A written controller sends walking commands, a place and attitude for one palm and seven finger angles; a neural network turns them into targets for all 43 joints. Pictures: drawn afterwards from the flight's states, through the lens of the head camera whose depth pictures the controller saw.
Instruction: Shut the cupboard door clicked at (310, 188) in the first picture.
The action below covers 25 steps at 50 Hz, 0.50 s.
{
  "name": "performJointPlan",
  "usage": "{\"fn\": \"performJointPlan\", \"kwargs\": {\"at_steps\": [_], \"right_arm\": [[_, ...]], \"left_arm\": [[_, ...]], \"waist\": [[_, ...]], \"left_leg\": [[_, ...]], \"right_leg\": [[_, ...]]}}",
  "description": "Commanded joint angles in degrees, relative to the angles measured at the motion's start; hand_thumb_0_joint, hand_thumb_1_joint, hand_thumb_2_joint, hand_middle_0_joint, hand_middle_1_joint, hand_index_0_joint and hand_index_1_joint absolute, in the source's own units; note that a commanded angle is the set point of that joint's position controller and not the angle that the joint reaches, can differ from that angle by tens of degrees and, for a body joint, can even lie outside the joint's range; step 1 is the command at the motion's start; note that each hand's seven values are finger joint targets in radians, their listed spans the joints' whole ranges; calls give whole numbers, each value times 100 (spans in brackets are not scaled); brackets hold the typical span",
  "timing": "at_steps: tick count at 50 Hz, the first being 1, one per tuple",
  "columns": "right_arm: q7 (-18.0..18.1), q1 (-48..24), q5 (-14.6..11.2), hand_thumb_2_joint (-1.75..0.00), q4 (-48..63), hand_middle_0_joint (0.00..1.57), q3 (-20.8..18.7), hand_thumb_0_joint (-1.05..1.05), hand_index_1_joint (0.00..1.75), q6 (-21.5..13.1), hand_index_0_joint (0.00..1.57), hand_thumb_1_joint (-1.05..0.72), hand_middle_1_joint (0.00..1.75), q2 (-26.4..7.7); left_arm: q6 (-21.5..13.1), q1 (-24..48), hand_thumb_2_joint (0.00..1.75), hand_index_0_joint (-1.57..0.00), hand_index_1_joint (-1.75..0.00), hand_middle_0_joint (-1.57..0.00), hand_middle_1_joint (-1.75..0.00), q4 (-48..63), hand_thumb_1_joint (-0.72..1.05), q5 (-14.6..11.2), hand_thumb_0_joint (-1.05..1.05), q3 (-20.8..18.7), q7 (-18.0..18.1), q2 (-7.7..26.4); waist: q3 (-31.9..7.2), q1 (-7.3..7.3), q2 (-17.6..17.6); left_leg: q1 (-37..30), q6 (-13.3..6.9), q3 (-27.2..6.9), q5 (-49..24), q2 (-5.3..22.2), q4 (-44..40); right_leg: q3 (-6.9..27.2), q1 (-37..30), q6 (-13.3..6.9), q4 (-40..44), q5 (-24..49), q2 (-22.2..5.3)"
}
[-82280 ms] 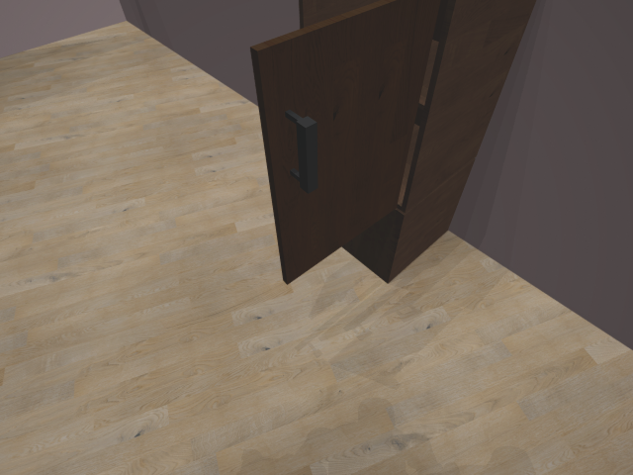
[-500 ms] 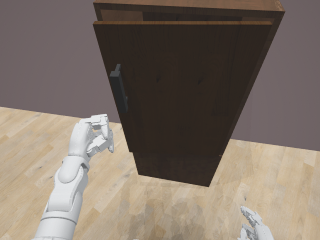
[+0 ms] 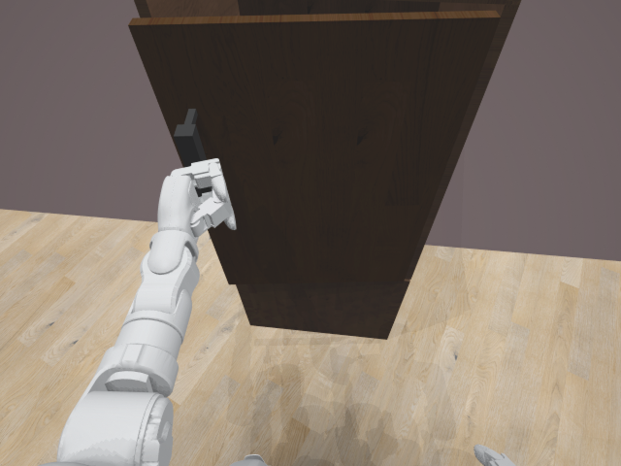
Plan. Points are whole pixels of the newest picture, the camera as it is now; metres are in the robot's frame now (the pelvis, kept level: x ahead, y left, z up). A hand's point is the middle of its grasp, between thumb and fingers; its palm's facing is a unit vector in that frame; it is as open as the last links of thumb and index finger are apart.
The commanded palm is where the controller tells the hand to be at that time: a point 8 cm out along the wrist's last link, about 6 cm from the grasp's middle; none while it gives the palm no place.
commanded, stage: bring the fist close to the handle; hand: left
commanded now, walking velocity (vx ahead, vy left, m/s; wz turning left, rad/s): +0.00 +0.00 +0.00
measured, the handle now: (201, 160) +0.51 +0.16 +0.10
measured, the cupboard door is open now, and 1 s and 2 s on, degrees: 8 0 0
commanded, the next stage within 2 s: push the door shut along its arc in 0.28 s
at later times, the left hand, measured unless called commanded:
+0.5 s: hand (218, 211) +0.42 +0.12 +0.09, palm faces -0.01 -1.00 -0.02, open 3.1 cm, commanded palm +0.41 +0.18 +0.10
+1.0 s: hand (229, 174) +0.48 +0.12 +0.10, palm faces -0.14 -0.99 -0.01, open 3.2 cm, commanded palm +0.48 +0.16 +0.10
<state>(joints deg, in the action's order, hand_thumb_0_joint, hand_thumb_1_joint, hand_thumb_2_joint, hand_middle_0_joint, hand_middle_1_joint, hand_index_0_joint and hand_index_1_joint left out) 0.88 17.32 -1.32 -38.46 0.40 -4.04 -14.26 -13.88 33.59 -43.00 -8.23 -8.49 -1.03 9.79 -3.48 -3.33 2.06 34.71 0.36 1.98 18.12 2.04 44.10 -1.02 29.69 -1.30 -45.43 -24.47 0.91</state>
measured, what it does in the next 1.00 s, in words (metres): stands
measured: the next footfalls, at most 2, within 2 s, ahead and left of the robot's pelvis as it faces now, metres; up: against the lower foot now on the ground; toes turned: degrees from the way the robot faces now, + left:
none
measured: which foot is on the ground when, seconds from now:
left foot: down 0.00-1.00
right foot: down 0.00-1.00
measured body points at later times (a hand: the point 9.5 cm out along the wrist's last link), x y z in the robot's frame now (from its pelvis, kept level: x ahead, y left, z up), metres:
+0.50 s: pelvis +0.00 +0.00 +0.00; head +0.04 -0.01 +0.45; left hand +0.41 +0.18 +0.10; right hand +0.10 -0.25 -0.12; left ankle +0.04 +0.13 -0.71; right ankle -0.02 -0.10 -0.71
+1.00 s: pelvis -0.01 +0.01 -0.01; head +0.08 +0.01 +0.43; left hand +0.49 +0.17 +0.10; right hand +0.00 -0.25 -0.13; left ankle +0.04 +0.13 -0.71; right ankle -0.02 -0.10 -0.71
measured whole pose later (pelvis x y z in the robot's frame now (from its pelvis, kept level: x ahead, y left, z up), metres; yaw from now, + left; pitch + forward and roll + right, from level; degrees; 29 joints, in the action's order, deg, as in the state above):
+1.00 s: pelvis -0.01 +0.01 -0.01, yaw +0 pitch +15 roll -1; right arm 0.4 22.8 -1.0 -41.0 -0.2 -3.0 -15.6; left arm -19.2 54.2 -67.0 -7.7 -11.6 -10.4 18.4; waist -4.4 -7.7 2.1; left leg 45.2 -0.7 1.2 19.2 2.1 49.7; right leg -1.6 39.0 -0.4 -49.3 -24.9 0.9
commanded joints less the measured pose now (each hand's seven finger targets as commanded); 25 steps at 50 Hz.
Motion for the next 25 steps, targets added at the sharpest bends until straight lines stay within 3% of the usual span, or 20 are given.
{"fn": "performJointPlan", "kwargs": {"at_steps": [1,5,9,12,13,17,19,20,25], "right_arm": [[-34,192,56,-90,675,20,-318,0,30,-149,20,-90,30,-768],[-49,222,0,-90,729,20,-331,0,30,-32,20,-90,30,-759],[-10,205,-30,-90,758,20,-365,0,30,-29,20,-90,30,-763],[2,201,-34,-90,706,20,-366,0,30,-88,20,-90,30,-730],[0,223,-29,-90,683,20,-384,0,30,-99,20,-90,30,-741],[-7,206,-55,-90,620,20,-361,0,30,-74,20,-90,30,-744],[-21,184,-61,-90,648,20,-349,0,30,-56,20,-90,30,-743],[-15,161,-66,-90,663,20,-347,0,30,-50,20,-90,30,-760],[55,181,-57,-90,585,20,-299,0,30,-14,20,-90,30,-791]], "left_arm": [[-661,1756,90,-130,-150,-130,-150,1032,90,34,0,-651,29,1331],[-549,1892,90,-130,-150,-130,-150,855,90,27,0,-423,-110,1162],[-648,2093,90,-130,-150,-130,-150,1304,90,-118,0,-439,-205,1183],[-806,2439,90,-130,-150,-130,-150,1584,90,-156,0,-174,-252,942],[-824,2263,90,-130,-150,-130,-150,1539,90,-147,0,-284,-246,1035],[-725,2234,90,-130,-150,-130,-150,1142,90,-68,0,-122,-257,943],[-613,2198,90,-130,-150,-130,-150,984,90,-60,0,-68,-230,838],[-558,2184,90,-130,-150,-130,-150,876,90,-70,0,-121,-229,898],[-701,3416,90,-130,-150,-130,-150,550,90,-22,0,-287,-285,1339]], "waist": [[-2379,211,-400],[-1779,58,-579],[-2042,52,-386],[-2142,-49,-163],[-2179,-6,-243],[-1819,-100,-251],[-1712,-82,-293],[-1669,-69,-295],[-1706,-255,-473]], "left_leg": [[-1462,-199,-82,-1541,-226,-250],[-1171,-226,-4,-1104,-221,-344],[-1430,-243,-4,-1189,-228,-329],[-1671,-243,-48,-1245,-219,-299],[-1688,-240,-58,-1278,-214,-273],[-1560,-234,-81,-1006,-204,-315],[-1511,-224,-111,-886,-198,-367],[-1485,-225,-105,-771,-205,-375],[-1380,-235,-187,-591,-199,-332]], "right_leg": [[74,-607,106,535,2753,45],[132,-461,160,755,2473,40],[161,-559,143,797,2543,65],[122,-402,133,754,2521,93],[107,-402,129,731,2533,102],[81,-122,138,792,2162,88],[44,-62,122,820,1968,88],[62,-14,125,864,1825,84],[111,68,122,827,1613,64]]}}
